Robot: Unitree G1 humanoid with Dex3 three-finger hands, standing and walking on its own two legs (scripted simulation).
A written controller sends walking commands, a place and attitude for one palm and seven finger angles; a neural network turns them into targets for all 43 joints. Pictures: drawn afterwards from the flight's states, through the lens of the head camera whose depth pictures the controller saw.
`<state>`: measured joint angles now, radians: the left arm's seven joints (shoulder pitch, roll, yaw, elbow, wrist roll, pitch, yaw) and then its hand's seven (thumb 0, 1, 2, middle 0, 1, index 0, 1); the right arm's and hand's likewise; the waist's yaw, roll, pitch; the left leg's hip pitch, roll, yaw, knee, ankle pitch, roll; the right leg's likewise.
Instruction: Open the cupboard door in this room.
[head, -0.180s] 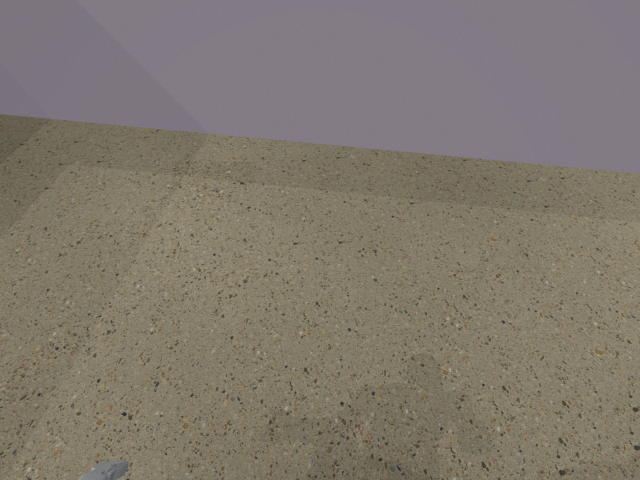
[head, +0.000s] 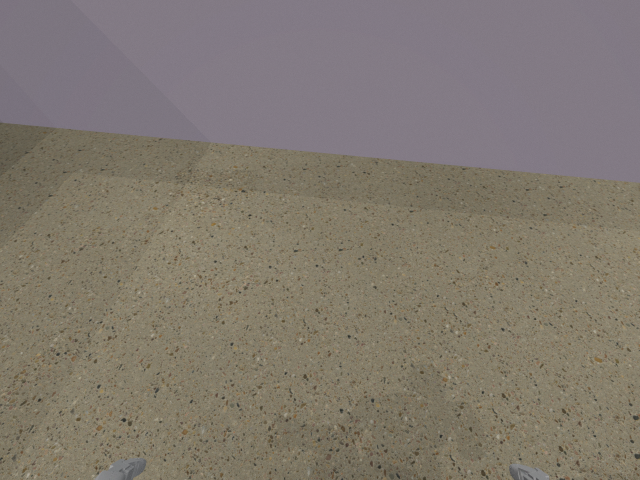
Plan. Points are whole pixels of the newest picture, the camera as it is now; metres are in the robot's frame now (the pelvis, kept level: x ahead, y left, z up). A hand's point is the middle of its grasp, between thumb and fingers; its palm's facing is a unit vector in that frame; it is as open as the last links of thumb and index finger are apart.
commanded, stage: stand and wait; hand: left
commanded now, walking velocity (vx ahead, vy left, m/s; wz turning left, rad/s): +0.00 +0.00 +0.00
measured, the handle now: out of the picture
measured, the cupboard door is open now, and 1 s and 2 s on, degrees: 0 0 0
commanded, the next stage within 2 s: turn or walk to find it in 0.72 s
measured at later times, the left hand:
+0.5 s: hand out of the picture +0.05 +0.24 -0.15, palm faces -0.02 -0.94 -0.34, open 7.4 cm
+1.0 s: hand out of the picture +0.04 +0.22 -0.16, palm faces +0.04 -0.95 -0.30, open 7.4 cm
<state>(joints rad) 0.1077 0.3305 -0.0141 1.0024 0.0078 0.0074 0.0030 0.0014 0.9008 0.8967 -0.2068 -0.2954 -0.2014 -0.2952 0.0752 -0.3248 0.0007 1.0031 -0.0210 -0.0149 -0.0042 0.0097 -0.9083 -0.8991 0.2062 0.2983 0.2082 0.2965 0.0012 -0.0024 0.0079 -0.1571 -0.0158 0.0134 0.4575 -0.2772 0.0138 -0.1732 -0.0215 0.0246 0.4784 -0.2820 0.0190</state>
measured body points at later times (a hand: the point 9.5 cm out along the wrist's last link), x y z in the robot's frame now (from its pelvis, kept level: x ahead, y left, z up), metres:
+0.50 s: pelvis -0.02 -0.01 +0.00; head -0.02 -0.01 +0.45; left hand +0.05 +0.28 -0.13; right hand +0.05 -0.32 -0.13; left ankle -0.02 +0.11 -0.74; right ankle -0.02 -0.13 -0.74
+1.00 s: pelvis -0.03 -0.01 +0.00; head -0.02 -0.01 +0.45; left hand +0.04 +0.27 -0.14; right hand +0.04 -0.28 -0.14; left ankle -0.02 +0.11 -0.74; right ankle -0.01 -0.13 -0.74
